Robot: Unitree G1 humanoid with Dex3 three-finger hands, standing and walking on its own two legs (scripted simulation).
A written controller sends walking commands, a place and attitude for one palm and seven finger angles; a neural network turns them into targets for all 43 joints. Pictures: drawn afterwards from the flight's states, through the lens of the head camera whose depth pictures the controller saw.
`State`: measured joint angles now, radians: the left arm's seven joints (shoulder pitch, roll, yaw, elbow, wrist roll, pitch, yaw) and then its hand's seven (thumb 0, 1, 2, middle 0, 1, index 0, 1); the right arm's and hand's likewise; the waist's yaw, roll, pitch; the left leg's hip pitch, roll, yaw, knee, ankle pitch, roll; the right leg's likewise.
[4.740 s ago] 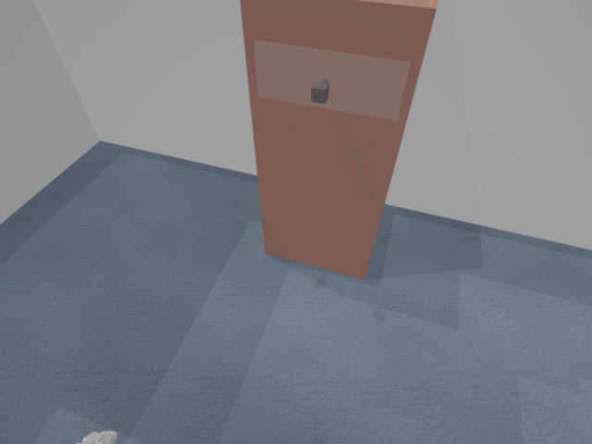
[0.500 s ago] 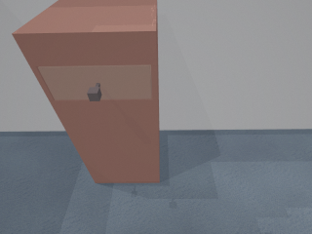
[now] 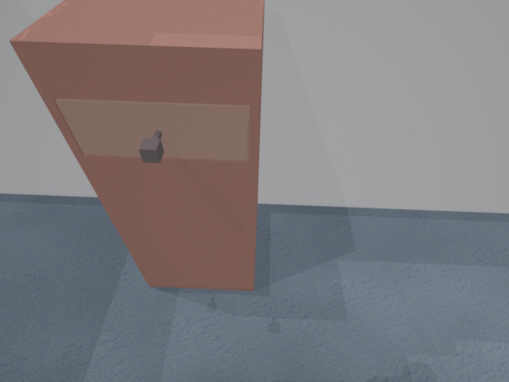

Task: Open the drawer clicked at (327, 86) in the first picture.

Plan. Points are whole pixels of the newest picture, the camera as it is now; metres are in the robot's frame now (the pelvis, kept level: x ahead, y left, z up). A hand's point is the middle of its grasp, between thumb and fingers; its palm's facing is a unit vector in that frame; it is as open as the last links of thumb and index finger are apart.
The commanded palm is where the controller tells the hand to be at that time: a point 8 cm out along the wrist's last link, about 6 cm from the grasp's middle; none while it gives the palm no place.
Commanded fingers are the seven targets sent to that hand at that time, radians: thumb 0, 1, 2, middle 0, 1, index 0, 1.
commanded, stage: look again from close up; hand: left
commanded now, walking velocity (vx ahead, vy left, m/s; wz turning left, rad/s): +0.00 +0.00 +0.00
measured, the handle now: (154, 144) +0.55 +0.24 +0.05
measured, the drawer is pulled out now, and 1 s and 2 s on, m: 0.00 0.00 0.00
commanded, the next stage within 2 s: raise the hand with hooked fingers in 0.40 s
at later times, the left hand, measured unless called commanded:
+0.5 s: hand out of the picture +0.06 +0.19 -0.17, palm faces +0.01 -0.97 -0.24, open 7.4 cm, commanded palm +0.15 +0.23 -0.06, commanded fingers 0.00 0.88 0.89 -0.20 -0.31 -0.20 -0.31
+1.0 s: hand (113, 340) +0.19 +0.23 -0.04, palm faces +0.04 -0.09 -1.00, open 9.0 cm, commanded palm +0.20 +0.23 +0.03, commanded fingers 0.00 0.29 0.64 -0.24 -0.69 -0.24 -0.69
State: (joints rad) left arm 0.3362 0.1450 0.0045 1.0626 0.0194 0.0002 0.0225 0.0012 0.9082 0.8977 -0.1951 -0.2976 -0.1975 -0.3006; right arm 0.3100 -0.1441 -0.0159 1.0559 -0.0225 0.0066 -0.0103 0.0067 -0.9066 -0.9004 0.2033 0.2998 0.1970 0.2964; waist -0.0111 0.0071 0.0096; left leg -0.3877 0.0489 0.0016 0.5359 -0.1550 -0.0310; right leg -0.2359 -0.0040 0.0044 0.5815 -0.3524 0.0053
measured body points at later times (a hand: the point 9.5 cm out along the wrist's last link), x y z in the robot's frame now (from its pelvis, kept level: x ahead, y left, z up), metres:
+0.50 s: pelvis +0.05 +0.00 +0.01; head +0.07 -0.01 +0.45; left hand +0.06 +0.24 -0.15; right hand +0.10 -0.24 -0.15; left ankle +0.08 +0.14 -0.73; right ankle -0.03 -0.13 -0.73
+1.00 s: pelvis +0.01 -0.01 -0.05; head +0.05 -0.04 +0.40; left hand +0.18 +0.23 +0.02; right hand +0.26 -0.24 -0.13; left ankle +0.08 +0.14 -0.73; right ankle -0.03 -0.12 -0.73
